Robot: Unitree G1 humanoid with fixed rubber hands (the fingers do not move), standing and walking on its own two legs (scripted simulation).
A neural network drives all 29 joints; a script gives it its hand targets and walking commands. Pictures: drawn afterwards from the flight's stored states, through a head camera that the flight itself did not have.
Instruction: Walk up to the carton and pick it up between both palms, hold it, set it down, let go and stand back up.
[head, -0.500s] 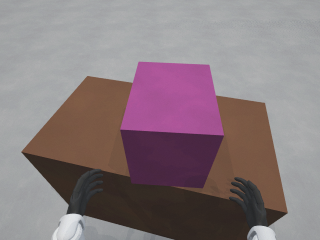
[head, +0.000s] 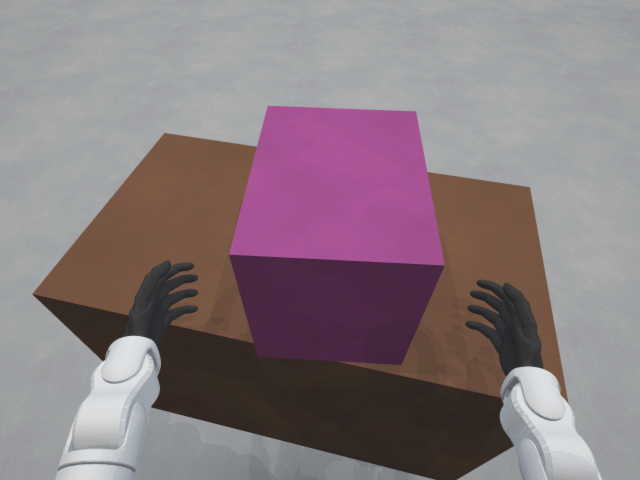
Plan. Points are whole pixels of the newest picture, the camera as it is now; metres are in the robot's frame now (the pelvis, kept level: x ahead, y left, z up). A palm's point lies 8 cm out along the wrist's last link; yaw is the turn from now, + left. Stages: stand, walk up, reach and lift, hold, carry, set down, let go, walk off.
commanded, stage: reach and lift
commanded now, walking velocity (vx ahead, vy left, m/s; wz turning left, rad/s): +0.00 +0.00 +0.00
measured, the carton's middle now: (335, 236) +0.45 +0.04 +0.01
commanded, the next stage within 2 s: none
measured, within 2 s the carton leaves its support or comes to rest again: neither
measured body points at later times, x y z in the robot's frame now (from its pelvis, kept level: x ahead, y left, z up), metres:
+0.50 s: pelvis +0.01 +0.00 +0.00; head +0.03 +0.00 +0.45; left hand +0.34 +0.26 +0.12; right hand +0.37 -0.19 +0.10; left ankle -0.02 +0.12 -0.75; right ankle +0.02 -0.12 -0.75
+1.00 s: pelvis +0.01 +0.00 +0.00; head +0.04 +0.02 +0.45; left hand +0.41 +0.26 +0.17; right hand +0.42 -0.19 +0.15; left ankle -0.02 +0.12 -0.75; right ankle +0.02 -0.12 -0.75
